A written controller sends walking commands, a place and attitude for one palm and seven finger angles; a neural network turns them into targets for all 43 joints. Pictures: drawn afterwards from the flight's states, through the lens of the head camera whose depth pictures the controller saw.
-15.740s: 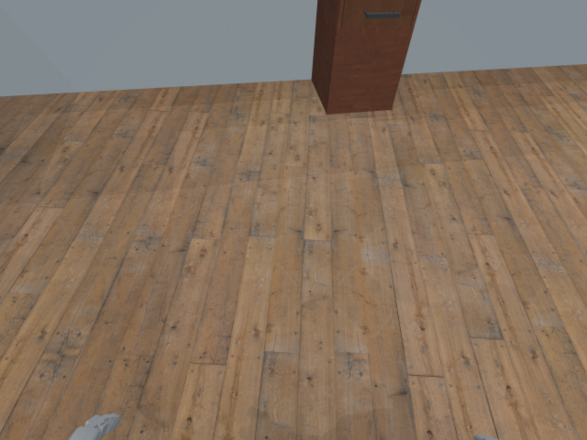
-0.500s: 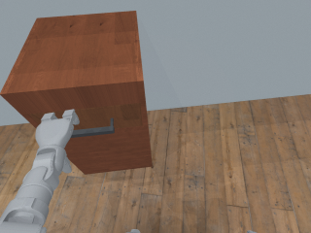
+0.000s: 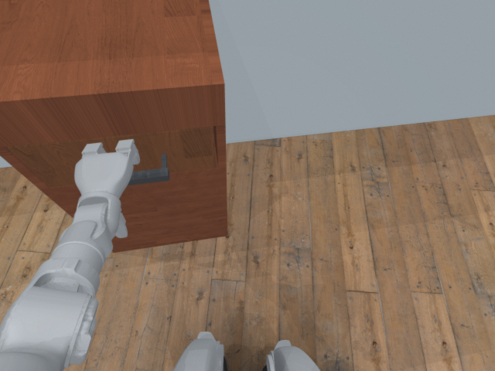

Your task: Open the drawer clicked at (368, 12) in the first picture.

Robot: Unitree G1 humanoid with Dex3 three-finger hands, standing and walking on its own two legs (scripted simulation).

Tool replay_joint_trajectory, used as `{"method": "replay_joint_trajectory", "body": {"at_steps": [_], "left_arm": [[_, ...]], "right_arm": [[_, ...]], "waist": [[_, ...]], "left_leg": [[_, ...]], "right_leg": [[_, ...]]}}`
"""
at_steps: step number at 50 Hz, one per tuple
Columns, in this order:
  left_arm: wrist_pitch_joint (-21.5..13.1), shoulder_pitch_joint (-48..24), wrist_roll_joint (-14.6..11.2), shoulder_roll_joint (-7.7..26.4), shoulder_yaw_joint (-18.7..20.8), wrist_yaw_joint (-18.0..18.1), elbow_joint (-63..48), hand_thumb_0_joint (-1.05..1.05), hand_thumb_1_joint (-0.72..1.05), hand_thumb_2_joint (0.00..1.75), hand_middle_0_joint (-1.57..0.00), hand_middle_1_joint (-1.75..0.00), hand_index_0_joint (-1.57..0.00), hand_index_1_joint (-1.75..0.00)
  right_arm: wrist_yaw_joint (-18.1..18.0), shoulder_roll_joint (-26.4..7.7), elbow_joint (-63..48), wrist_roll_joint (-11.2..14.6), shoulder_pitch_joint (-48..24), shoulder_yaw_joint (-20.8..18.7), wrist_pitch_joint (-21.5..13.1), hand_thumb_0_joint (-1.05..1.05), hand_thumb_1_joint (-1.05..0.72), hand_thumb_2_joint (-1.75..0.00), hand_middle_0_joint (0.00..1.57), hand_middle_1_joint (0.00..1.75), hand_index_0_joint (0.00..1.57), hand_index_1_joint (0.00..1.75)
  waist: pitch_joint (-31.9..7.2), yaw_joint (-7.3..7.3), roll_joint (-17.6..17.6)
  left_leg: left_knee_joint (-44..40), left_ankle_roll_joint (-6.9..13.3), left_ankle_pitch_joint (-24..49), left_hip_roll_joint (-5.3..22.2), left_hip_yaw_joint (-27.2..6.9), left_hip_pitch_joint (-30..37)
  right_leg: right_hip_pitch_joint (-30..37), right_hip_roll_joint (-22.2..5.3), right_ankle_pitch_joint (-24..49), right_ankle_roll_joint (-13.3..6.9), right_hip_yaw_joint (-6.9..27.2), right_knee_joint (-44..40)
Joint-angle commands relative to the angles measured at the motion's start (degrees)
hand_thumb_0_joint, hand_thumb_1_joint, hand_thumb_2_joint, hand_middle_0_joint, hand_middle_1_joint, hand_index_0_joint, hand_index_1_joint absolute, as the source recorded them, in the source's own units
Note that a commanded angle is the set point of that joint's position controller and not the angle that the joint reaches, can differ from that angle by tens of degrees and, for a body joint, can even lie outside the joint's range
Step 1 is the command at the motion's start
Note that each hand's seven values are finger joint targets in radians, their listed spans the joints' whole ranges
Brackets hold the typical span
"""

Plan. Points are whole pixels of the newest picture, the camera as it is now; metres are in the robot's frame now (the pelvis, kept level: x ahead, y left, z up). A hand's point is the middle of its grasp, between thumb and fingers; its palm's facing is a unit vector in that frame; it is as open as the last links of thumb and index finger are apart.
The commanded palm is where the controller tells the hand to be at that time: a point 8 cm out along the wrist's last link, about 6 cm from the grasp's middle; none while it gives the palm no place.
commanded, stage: move the hooked fingers above the handle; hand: left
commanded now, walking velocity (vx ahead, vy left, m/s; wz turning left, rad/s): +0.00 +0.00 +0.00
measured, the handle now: (126, 171) +0.51 +0.25 -0.11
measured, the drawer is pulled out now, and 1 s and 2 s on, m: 0.00 0.00 0.00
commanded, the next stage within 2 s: none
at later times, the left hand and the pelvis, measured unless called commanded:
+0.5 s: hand (105, 185) +0.44 +0.26 -0.04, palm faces -0.11 -0.02 -0.99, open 13.8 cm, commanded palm +0.44 +0.23 +0.00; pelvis -0.01 +0.00 -0.01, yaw +0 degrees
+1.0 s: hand (106, 184) +0.45 +0.26 -0.05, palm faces -0.17 -0.04 -0.98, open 13.8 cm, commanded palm +0.45 +0.23 +0.00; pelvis +0.00 -0.01 -0.01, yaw -1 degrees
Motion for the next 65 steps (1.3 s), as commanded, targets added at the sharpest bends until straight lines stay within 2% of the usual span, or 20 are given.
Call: {"method": "replay_joint_trajectory", "body": {"at_steps": [1, 5, 7, 9, 13, 16, 18, 23, 28, 31, 35, 39, 44, 46, 47, 49, 53, 58, 62, 65], "left_arm": [[-3.7, -25.8, 2.9, 14.5, 5.8, 5.1, -10.4, 0.00, -0.50, 0.30, -0.30, -1.20, -0.30, -1.20], [0.8, -24.6, 4.5, 18.2, 9.7, 10.3, -3.6, 0.00, -0.50, 0.30, -0.30, -1.20, -0.30, -1.20], [4.0, -22.6, 3.9, 19.9, 11.1, 11.6, -2.8, 0.00, -0.50, 0.30, -0.30, -1.20, -0.30, -1.20], [6.3, -22.2, 2.6, 21.5, 11.6, 10.7, -3.7, 0.00, -0.50, 0.30, -0.30, -1.20, -0.30, -1.20], [9.0, -23.4, -0.1, 23.1, 10.7, 7.1, -4.8, 0.00, -0.50, 0.30, -0.30, -1.20, -0.30, -1.20], [6.1, -25.2, -1.0, 23.1, 8.9, 3.5, -8.0, 0.00, -0.50, 0.30, -0.30, -1.20, -0.30, -1.20], [2.0, -29.2, -0.8, 17.4, 4.0, 1.5, -11.8, 0.00, -0.50, 0.30, -0.30, -1.20, -0.30, -1.20], [-4.5, -28.6, -0.1, 7.7, -2.8, -0.1, -11.6, 0.00, -0.50, 0.30, -0.30, -1.20, -0.30, -1.20], [-2.1, -24.7, 0.4, 11.9, 3.1, 3.9, -4.0, 0.00, -0.50, 0.30, -0.30, -1.20, -0.30, -1.20], [0.6, -26.6, 1.9, 20.3, 8.6, 7.2, -4.5, 0.00, -0.50, 0.30, -0.30, -1.20, -0.30, -1.20], [2.2, -27.3, 2.8, 26.3, 12.6, 9.1, -10.4, 0.00, -0.50, 0.30, -0.30, -1.20, -0.30, -1.20], [3.2, -24.8, 1.2, 24.1, 11.1, 7.2, -11.3, 0.00, -0.50, 0.30, -0.30, -1.20, -0.30, -1.20], [2.7, -24.1, -1.8, 13.6, 2.3, 1.6, -9.7, 0.00, -0.50, 0.30, -0.30, -1.20, -0.30, -1.20], [1.4, -22.5, -2.6, 12.6, 1.2, -0.8, -8.1, 0.00, -0.50, 0.30, -0.30, -1.20, -0.30, -1.20], [0.4, -23.0, -3.2, 9.1, -1.5, -1.8, -8.6, 0.00, -0.50, 0.30, -0.30, -1.20, -0.30, -1.20], [-2.5, -23.4, -2.5, 9.7, -0.9, -2.8, -9.5, 0.00, -0.50, 0.30, -0.30, -1.20, -0.30, -1.20], [-6.7, -20.7, 0.4, 17.7, 7.1, 0.2, -12.6, 0.00, -0.50, 0.30, -0.30, -1.20, -0.30, -1.20], [-3.4, -17.0, 2.4, 25.0, 15.5, 9.4, -12.8, 0.00, -0.50, 0.30, -0.30, -1.20, -0.30, -1.20], [2.4, -15.2, 2.1, 24.1, 14.1, 11.5, -10.8, 0.00, -0.50, 0.30, -0.30, -1.20, -0.30, -1.20], [4.8, -17.6, -0.5, 18.9, 8.8, 7.5, -10.6, 0.00, -0.50, 0.30, -0.30, -1.20, -0.30, -1.20]], "right_arm": [[-1.0, -10.9, -2.5, -1.0, 6.6, -3.2, -1.1, 0.00, -0.90, -0.90, 0.20, 0.30, 0.20, 0.30], [0.2, -11.3, -3.1, -1.7, 6.1, -2.3, -0.4, 0.00, -0.90, -0.90, 0.20, 0.30, 0.20, 0.30], [0.8, -11.7, -4.3, -1.6, 5.9, -2.1, -0.2, 0.00, -0.90, -0.90, 0.20, 0.30, 0.20, 0.30], [1.2, -12.1, -5.1, -1.1, 6.4, -2.2, -0.1, 0.00, -0.90, -0.90, 0.20, 0.30, 0.20, 0.30], [0.4, -12.3, -5.2, 0.0, 6.8, -1.6, 0.2, 0.00, -0.90, -0.90, 0.20, 0.30, 0.20, 0.30], [-0.9, -12.3, -5.0, 0.6, 7.0, -1.5, -0.5, 0.00, -0.90, -0.90, 0.20, 0.30, 0.20, 0.30], [-1.7, -11.4, -4.3, 0.5, 7.5, -2.1, -1.8, 0.00, -0.90, -0.90, 0.20, 0.30, 0.20, 0.30], [-1.9, -10.4, -2.1, -0.1, 7.9, -2.8, -3.6, 0.00, -0.90, -0.90, 0.20, 0.30, 0.20, 0.30], [-0.7, -10.9, -2.4, -0.5, 7.8, -2.5, -2.8, 0.00, -0.90, -0.90, 0.20, 0.30, 0.20, 0.30], [-0.5, -11.6, -4.0, -0.5, 7.1, -1.6, -1.7, 0.00, -0.90, -0.90, 0.20, 0.30, 0.20, 0.30], [-0.4, -11.6, -5.8, -0.6, 6.0, -1.4, -1.0, 0.00, -0.90, -0.90, 0.20, 0.30, 0.20, 0.30], [-0.6, -11.4, -5.5, -0.2, 6.5, -1.8, -1.2, 0.00, -0.90, -0.90, 0.20, 0.30, 0.20, 0.30], [-1.0, -11.1, -3.5, 0.4, 8.2, -2.5, -1.8, 0.00, -0.90, -0.90, 0.20, 0.30, 0.20, 0.30], [-1.3, -11.1, -2.7, 0.4, 8.4, -2.3, -1.8, 0.00, -0.90, -0.90, 0.20, 0.30, 0.20, 0.30], [-1.4, -10.7, -2.5, 0.3, 8.4, -2.4, -2.0, 0.00, -0.90, -0.90, 0.20, 0.30, 0.20, 0.30], [-1.6, -10.5, -2.1, 0.2, 8.3, -2.5, -2.1, 0.00, -0.90, -0.90, 0.20, 0.30, 0.20, 0.30], [-1.5, -10.5, -2.6, -0.5, 7.7, -2.3, -1.3, 0.00, -0.90, -0.90, 0.20, 0.30, 0.20, 0.30], [-0.1, -10.8, -4.7, -1.6, 5.5, -1.9, 0.2, 0.00, -0.90, -0.90, 0.20, 0.30, 0.20, 0.30], [0.6, -11.3, -5.9, -1.0, 5.5, -2.1, 0.4, 0.00, -0.90, -0.90, 0.20, 0.30, 0.20, 0.30], [0.6, -11.8, -5.3, -0.1, 7.1, -2.8, -0.1, 0.00, -0.90, -0.90, 0.20, 0.30, 0.20, 0.30]], "waist": [[-23.7, -2.13, 6.6], [-22.7, -0.88, 7.9], [-26.1, 0.39, 6.9], [-31.3, 0.94, 6.5], [-32.0, -0.36, 1.4], [-29.7, -1.97, 1.0], [-28.4, -4.36, 2.7], [-20.7, -5.77, 6.9], [-18.4, -3.65, 6.3], [-23.3, -2.02, 6.3], [-33.4, 0.22, 8.7], [-35.5, -0.77, 7.1], [-29.9, -4.41, 3.7], [-24.7, -4.92, 1.1], [-23.0, -5.87, 0.8], [-22.3, -5.39, 1.8], [-23.4, -1.10, 8.0], [-27.2, 2.30, 7.7], [-31.0, 1.90, 4.3], [-32.5, -0.87, 3.8]], "left_leg": [[-2.6, -2.2, 20.5, 3.3, -4.7, 26.5], [-0.9, -2.8, 19.8, 3.2, -4.3, 20.6], [-0.9, -2.4, 20.3, 3.0, -3.4, 20.0], [-1.2, -2.3, 22.3, 2.9, -2.9, 22.1], [-2.9, -1.1, 19.9, 2.4, -2.0, 20.6], [-3.6, -0.3, 15.5, 2.5, -1.4, 19.6], [-3.2, -0.2, 14.6, 3.0, -2.1, 22.3], [-2.6, -1.2, 12.8, 3.6, -4.6, 25.0], [-1.8, -1.6, 13.1, 3.1, -4.4, 20.5], [-0.6, -1.2, 15.7, 2.6, -2.9, 17.6], [0.6, -1.2, 21.6, 2.3, -1.7, 20.7], [0.3, -1.0, 24.3, 2.5, -1.3, 23.3], [-1.3, -0.7, 22.8, 2.9, -1.6, 25.3], [-1.7, -0.5, 20.5, 3.0, -1.8, 23.2], [-1.7, -0.2, 19.2, 2.8, -1.7, 22.4], [-1.2, -0.2, 19.5, 2.9, -1.9, 22.3], [-0.5, -1.1, 23.6, 2.8, -2.2, 22.1], [0.9, -1.5, 27.4, 2.6, -1.7, 19.5], [0.2, -1.3, 26.4, 2.3, -0.5, 19.9], [-1.3, -1.4, 27.2, 2.8, -1.0, 25.2]], "right_leg": [[-6.6, 0.2, 11.0, -2.2, -2.0, -2.5], [-8.9, 0.2, 9.6, -2.5, -2.7, 0.4], [-5.2, 0.3, 10.9, -2.2, -2.5, 0.2], [-1.1, 0.4, 13.8, -1.7, -2.3, 0.0], [5.8, 0.4, 16.3, -0.7, -1.6, -2.7], [6.7, 0.1, 14.3, -0.4, -0.6, -4.9], [2.7, 0.1, 12.3, -0.5, -0.4, -5.7], [-8.4, 0.1, 7.9, -1.6, -1.6, -4.4], [-9.9, 0.1, 7.5, -2.2, -2.4, -2.9], [-5.5, 0.2, 9.9, -2.0, -1.8, -1.6], [1.2, 0.3, 16.3, -1.6, -1.0, -0.1], [4.7, 0.4, 20.5, -0.9, -0.9, -1.3], [3.6, 0.4, 20.0, -0.4, -0.9, -4.9], [2.7, 0.4, 18.5, -0.4, -0.8, -5.8], [2.1, 0.4, 17.8, -0.4, -0.6, -6.3], [0.1, 0.2, 17.4, -0.8, -0.3, -5.8], [-1.6, 0.3, 17.8, -2.3, -0.7, -2.7], [0.7, 0.5, 20.4, -2.3, -1.2, 0.9], [6.1, 0.4, 23.4, -1.3, -1.0, -0.2], [7.0, 0.5, 24.1, -0.6, -1.3, -2.7]]}}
